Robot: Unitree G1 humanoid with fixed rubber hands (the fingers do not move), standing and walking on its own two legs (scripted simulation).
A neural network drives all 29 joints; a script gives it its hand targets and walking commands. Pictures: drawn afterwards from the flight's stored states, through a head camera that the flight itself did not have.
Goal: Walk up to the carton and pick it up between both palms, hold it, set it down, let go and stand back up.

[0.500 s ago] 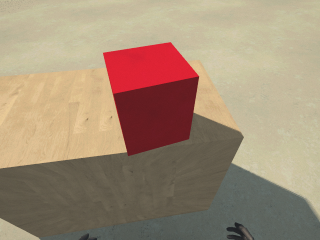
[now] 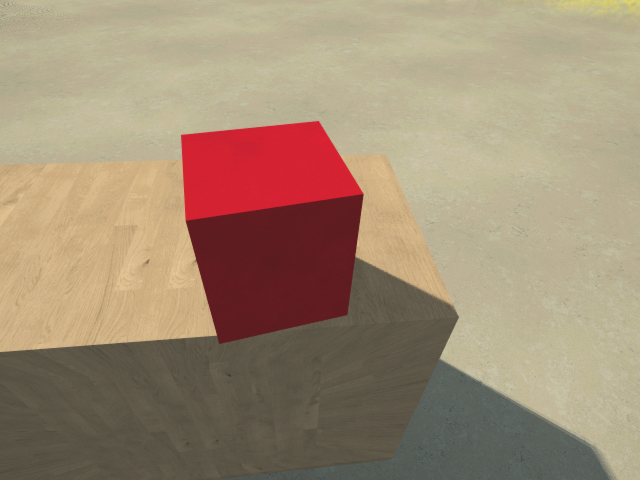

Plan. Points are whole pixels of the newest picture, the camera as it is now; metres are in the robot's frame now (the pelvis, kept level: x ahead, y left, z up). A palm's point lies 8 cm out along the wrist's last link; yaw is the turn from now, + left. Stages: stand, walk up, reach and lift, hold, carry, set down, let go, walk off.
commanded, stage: walk up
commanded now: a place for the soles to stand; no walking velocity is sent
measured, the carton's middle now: (269, 230) +0.48 +0.07 +0.07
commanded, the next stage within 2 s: none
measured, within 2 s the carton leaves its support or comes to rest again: neither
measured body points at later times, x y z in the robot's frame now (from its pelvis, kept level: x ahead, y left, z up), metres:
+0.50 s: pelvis +0.04 -0.06 -0.01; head +0.07 -0.05 +0.44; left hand +0.09 +0.18 -0.14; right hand +0.17 -0.26 -0.13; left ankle +0.04 +0.13 -0.73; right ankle -0.01 -0.09 -0.73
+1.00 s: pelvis +0.06 -0.06 -0.01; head +0.11 -0.04 +0.44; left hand +0.09 +0.19 -0.15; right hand +0.21 -0.24 -0.14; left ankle +0.04 +0.13 -0.73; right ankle -0.01 -0.09 -0.73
